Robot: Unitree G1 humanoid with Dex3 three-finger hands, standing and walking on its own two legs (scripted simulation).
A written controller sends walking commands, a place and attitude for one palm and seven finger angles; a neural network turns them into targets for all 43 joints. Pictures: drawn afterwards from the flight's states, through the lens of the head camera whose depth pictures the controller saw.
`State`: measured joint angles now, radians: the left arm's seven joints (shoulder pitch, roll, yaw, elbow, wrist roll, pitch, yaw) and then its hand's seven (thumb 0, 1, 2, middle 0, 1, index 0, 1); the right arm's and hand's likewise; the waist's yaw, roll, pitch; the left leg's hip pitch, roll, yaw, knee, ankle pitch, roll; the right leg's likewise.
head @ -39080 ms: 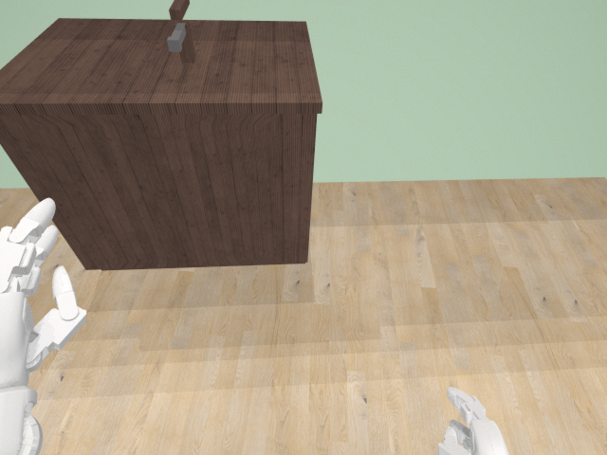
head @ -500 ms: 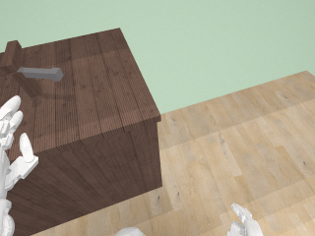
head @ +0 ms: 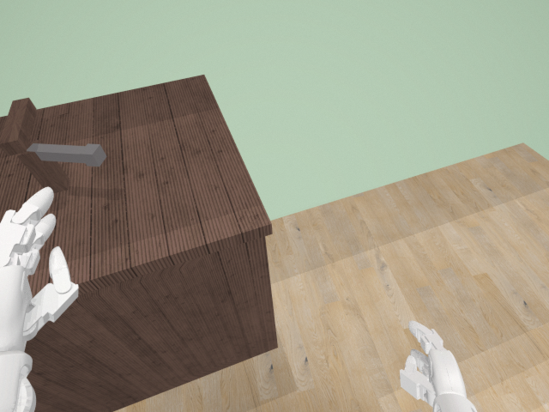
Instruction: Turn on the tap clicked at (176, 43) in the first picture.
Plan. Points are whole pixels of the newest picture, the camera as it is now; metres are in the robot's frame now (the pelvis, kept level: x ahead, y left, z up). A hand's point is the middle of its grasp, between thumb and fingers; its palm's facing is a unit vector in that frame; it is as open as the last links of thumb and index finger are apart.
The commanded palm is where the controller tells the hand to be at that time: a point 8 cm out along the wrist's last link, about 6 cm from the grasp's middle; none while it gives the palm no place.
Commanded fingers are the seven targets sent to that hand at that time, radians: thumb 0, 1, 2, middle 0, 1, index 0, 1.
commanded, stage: come to a stop and stand still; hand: left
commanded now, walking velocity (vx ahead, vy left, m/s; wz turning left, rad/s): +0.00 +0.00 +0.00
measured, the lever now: (93, 155) +0.48 +0.37 +0.11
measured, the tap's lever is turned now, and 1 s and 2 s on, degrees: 63 63 63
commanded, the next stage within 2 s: look again from close up in 0.56 s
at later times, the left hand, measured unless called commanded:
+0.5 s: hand (30, 318) +0.17 +0.27 +0.15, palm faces +0.41 -0.83 -0.38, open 7.4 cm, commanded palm +0.12 +0.31 +0.18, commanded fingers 0.00 0.90 0.90 -0.20 -0.30 -0.20 -0.30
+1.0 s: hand (35, 283) +0.21 +0.29 +0.15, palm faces +0.31 -0.87 -0.39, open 7.4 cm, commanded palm +0.15 +0.33 +0.18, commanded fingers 0.00 0.90 0.90 -0.20 -0.30 -0.20 -0.30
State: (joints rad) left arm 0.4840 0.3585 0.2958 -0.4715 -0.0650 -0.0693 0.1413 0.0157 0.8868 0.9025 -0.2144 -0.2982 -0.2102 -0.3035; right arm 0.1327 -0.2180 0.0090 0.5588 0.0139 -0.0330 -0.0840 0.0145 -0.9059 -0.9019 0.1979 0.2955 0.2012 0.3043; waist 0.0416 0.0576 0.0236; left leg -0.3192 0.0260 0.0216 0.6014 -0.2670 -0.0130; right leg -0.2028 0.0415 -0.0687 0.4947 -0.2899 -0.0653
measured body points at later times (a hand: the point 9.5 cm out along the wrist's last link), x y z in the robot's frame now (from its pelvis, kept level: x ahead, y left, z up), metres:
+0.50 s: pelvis -0.04 +0.03 +0.01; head -0.04 +0.02 +0.46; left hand +0.15 +0.31 +0.17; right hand +0.12 -0.21 -0.09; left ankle +0.02 +0.13 -0.74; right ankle -0.02 -0.07 -0.74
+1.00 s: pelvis -0.01 +0.05 +0.00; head +0.01 +0.07 +0.45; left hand +0.19 +0.34 +0.17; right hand +0.15 -0.18 -0.07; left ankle +0.02 +0.13 -0.74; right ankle -0.02 -0.07 -0.74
